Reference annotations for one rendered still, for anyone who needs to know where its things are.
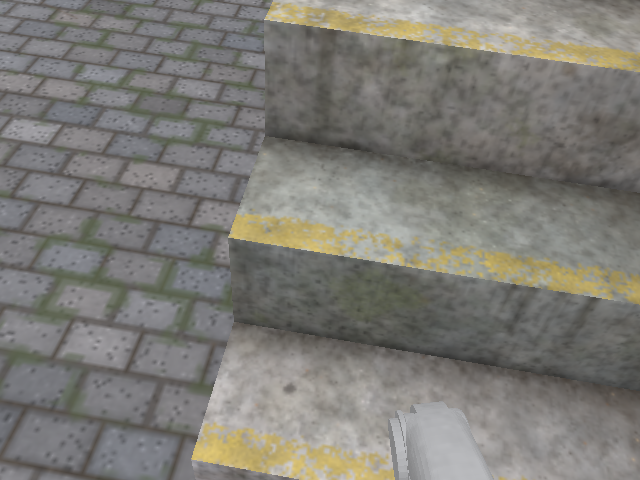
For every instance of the robot right shin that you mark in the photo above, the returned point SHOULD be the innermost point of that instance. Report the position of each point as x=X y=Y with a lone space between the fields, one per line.
x=460 y=412

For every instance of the robot right thigh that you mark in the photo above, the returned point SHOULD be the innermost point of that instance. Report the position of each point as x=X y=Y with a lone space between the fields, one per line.
x=433 y=442

